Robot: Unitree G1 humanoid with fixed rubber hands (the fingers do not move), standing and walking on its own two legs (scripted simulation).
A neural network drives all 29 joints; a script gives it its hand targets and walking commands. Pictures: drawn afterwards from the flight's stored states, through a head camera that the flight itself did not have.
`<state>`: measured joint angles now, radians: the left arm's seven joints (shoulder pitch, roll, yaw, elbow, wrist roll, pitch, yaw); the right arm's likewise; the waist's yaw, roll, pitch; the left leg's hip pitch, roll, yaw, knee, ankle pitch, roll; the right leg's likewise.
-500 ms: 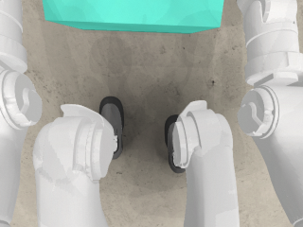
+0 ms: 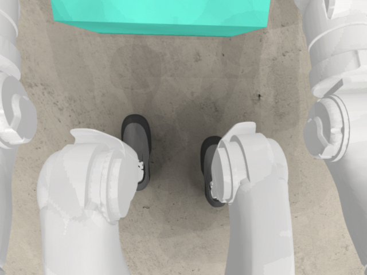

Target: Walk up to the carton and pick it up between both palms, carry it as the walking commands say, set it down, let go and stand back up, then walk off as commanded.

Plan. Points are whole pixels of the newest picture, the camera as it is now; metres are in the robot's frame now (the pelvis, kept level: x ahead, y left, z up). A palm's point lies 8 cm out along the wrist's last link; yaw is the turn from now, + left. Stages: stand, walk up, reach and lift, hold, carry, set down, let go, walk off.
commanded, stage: set down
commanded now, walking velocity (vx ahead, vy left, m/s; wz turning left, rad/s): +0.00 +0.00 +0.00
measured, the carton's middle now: out of the picture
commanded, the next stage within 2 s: let go in 1.66 s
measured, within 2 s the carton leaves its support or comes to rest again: neither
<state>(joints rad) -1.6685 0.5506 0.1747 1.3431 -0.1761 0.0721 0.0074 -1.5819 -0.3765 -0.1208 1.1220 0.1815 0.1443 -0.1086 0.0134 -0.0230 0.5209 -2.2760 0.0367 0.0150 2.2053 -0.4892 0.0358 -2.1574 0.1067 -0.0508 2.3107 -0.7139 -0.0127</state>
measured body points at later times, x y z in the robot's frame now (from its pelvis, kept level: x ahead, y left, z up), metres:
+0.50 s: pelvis +0.00 +0.00 +0.02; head +0.38 +0.02 +0.25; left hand +0.59 +0.28 -0.12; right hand +0.60 -0.18 -0.12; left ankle +0.14 +0.11 -0.32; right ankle +0.08 -0.10 -0.32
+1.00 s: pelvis +0.01 +0.00 +0.13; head +0.37 +0.03 +0.40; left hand +0.59 +0.29 +0.03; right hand +0.60 -0.19 +0.03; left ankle +0.14 +0.11 -0.32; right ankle +0.08 -0.10 -0.32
